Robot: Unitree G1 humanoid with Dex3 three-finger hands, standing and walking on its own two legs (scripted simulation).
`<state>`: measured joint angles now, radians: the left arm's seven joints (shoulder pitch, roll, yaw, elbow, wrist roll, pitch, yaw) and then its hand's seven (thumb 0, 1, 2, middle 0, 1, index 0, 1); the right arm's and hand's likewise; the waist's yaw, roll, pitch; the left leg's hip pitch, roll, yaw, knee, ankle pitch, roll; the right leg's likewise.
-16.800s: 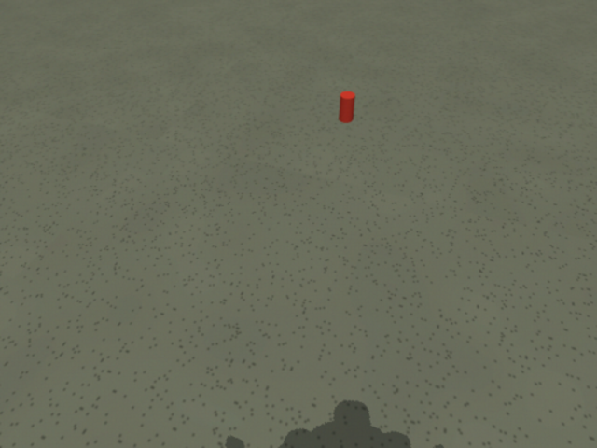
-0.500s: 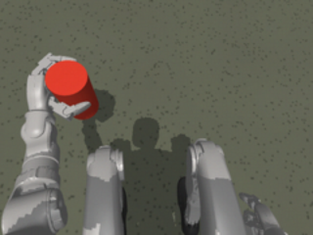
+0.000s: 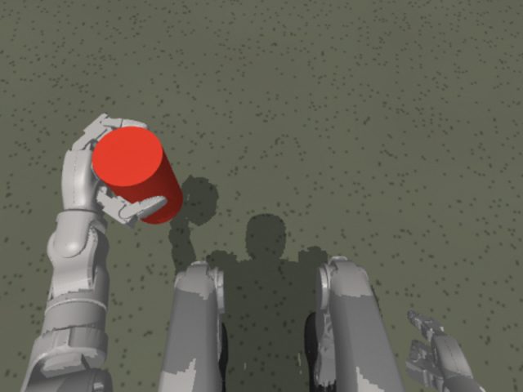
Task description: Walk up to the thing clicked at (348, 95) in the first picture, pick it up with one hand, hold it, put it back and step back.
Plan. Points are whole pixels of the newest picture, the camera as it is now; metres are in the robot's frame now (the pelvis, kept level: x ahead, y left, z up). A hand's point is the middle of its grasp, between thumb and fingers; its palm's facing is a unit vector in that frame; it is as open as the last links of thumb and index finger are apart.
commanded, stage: lift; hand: left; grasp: from the side
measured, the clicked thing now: (145, 181) +0.41 +0.19 -0.02
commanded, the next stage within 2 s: hold in 1.52 s
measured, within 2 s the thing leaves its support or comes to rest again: neither
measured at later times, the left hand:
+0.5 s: hand (62, 125) +0.38 +0.20 +0.17, palm faces +0.06 -1.00 -0.04, open 11.5 cm
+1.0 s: hand (5, 48) +0.38 +0.19 +0.26, palm faces +0.03 -1.00 -0.02, open 11.5 cm
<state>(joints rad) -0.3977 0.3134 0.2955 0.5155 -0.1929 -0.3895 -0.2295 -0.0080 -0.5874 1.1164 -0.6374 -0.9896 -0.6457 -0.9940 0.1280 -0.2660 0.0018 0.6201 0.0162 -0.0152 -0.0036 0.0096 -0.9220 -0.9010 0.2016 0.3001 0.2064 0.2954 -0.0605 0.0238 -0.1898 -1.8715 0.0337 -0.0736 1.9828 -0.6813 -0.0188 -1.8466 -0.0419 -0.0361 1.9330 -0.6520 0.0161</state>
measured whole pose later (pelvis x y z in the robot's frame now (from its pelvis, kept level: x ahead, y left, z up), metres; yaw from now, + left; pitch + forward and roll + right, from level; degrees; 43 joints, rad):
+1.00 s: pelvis +0.05 +0.01 +0.22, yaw +2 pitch +15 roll -2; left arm -0.12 0.25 0.15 0.36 -0.20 -0.29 -0.16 -0.01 -0.59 1.13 -0.63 -1.00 -0.64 -1.01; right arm 0.23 -0.22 0.01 0.63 0.03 -0.07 -0.05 0.01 -0.91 -0.90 0.20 0.30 0.21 0.30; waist -0.03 0.02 -0.11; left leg -0.89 0.05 -0.02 1.16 -0.52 -0.01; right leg -0.87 -0.03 -0.04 1.10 -0.48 0.02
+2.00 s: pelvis +0.07 +0.00 +0.26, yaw +2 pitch +7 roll -1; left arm -0.13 0.22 0.15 0.46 -0.20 -0.34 -0.20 -0.01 -0.56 1.10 -0.62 -1.00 -0.63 -1.00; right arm 0.24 -0.22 0.00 0.67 0.01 -0.05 -0.06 0.01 -0.92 -0.90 0.20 0.30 0.21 0.30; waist -0.02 0.01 -0.05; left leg -0.57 0.05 0.00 0.88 -0.43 -0.02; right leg -0.56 -0.02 -0.04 0.85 -0.41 0.01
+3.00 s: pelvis +0.07 +0.00 +0.27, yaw +2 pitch +5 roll -1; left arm -0.15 0.22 0.16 0.50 -0.20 -0.36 -0.20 -0.01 -0.55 1.09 -0.61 -1.00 -0.62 -1.01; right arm 0.24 -0.22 0.00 0.68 0.01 -0.05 -0.05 0.01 -0.92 -0.90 0.20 0.30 0.21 0.30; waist -0.02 0.01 -0.03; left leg -0.50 0.05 0.00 0.81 -0.40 -0.02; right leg -0.49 -0.03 -0.03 0.78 -0.37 0.02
